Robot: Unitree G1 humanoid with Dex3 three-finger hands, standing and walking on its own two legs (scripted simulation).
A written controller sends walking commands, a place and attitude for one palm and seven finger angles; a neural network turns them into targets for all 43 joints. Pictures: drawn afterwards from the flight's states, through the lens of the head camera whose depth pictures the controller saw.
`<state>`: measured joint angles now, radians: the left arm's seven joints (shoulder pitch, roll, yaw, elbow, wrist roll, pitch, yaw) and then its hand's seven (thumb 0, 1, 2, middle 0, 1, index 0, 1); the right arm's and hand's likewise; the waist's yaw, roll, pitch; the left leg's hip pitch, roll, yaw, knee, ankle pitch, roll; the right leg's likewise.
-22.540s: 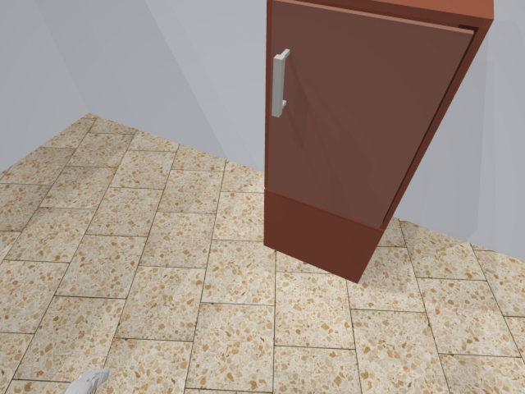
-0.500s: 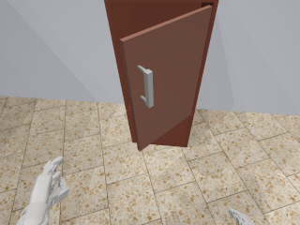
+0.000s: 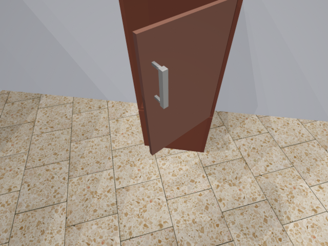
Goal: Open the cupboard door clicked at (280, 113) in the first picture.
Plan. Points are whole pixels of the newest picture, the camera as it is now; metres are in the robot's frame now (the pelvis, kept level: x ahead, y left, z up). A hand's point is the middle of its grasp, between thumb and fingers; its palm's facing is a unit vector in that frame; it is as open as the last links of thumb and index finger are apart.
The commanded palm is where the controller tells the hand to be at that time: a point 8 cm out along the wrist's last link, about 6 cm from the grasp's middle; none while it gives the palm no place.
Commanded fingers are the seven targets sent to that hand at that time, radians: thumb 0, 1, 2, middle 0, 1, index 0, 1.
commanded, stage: let the arm hang, fingers relaxed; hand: left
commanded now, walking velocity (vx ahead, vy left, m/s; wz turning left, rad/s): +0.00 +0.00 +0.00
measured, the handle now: (159, 85) +0.55 +0.04 +0.07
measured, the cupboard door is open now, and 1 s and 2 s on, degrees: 47 47 47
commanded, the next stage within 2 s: look to check the result in 0.46 s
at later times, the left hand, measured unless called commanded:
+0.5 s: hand out of the picture +0.07 +0.21 -0.17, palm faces +0.00 -0.97 -0.25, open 7.4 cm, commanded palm none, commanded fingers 0.00 0.90 0.90 -0.20 -0.30 -0.20 -0.30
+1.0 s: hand out of the picture +0.10 +0.23 -0.15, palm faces -0.01 -0.95 -0.32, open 7.4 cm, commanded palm none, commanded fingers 0.00 0.90 0.90 -0.20 -0.30 -0.20 -0.30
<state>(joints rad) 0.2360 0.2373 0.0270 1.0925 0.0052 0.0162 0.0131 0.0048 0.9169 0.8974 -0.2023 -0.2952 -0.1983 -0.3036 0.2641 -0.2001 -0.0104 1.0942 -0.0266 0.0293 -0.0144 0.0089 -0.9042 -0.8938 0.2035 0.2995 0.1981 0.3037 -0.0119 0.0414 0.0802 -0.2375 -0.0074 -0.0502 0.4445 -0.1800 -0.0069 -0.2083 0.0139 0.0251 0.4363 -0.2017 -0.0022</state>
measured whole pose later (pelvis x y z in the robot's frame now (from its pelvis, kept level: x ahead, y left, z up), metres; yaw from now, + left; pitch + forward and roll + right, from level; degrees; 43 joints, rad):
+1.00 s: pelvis +0.03 +0.00 +0.01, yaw +0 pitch -1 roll +0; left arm 0.11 0.29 0.02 1.13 0.01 -0.02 0.01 0.01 0.90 0.90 -0.20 -0.30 -0.20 -0.30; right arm 0.10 -0.29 -0.01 1.13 -0.02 0.00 -0.01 0.01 -0.90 -0.89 0.21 0.30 0.20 0.30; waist -0.01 0.02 0.08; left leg -0.14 -0.01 -0.04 0.33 -0.17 -0.01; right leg -0.13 0.00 0.03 0.35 -0.20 0.00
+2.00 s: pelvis +0.04 -0.03 +0.00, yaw -25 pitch +3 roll +2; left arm 0.26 0.21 0.09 0.95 0.02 0.03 0.02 0.01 0.90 0.90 -0.20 -0.30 -0.20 -0.30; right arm 0.03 -0.20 -0.05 0.91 0.00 0.04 -0.04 0.01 -0.91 -0.89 0.20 0.30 0.20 0.30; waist 0.05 -0.04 0.10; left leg -0.41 0.00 -0.03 0.83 -0.44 -0.06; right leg -0.26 0.11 0.24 0.45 -0.22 -0.05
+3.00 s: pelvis +0.08 -0.07 -0.01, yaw -61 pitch +2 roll -2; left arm 0.13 0.25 0.08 0.87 0.01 0.06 -0.04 0.01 0.90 0.90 -0.20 -0.29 -0.19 -0.30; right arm 0.26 -0.21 -0.03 0.91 -0.03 0.01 -0.02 0.01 -0.90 -0.89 0.21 0.30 0.20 0.30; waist -0.01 0.02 0.09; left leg -0.24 0.17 0.17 0.57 -0.34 -0.06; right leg -0.34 -0.01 -0.09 0.69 -0.37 0.03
